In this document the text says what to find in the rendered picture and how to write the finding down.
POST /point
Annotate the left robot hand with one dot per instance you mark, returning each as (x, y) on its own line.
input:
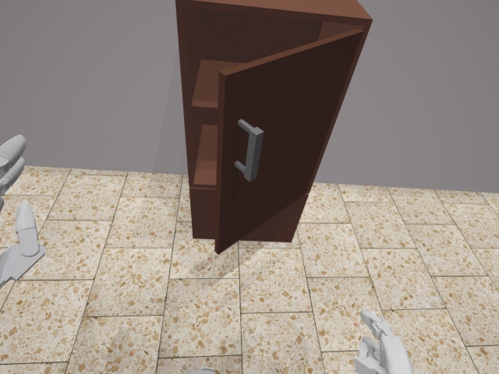
(17, 259)

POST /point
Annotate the right robot hand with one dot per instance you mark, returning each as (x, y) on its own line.
(388, 357)

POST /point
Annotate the cupboard door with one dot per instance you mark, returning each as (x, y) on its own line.
(292, 96)

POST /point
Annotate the handle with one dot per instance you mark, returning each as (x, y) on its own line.
(253, 151)

